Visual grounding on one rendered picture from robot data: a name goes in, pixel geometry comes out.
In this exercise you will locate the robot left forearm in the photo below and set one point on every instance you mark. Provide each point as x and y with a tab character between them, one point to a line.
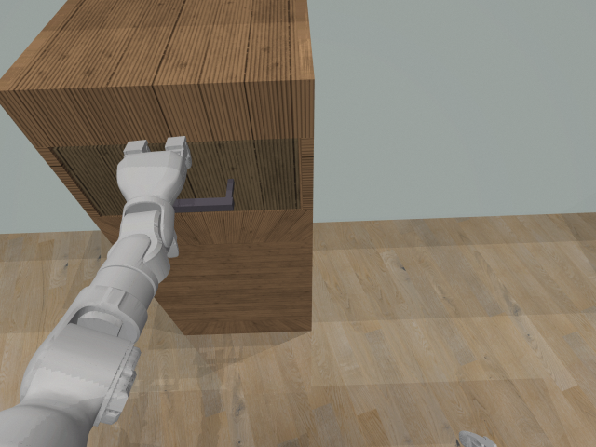
117	299

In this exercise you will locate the cabinet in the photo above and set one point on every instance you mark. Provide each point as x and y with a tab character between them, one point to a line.
105	72

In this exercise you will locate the drawer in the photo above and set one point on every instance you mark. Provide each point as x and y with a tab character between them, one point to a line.
265	172

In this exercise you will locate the handle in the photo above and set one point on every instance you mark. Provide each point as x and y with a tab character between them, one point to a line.
207	204

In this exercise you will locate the left robot upper arm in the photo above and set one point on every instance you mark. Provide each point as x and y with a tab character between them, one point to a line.
84	379

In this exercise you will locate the robot left hand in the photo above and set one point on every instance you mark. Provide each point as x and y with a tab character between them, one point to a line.
160	174

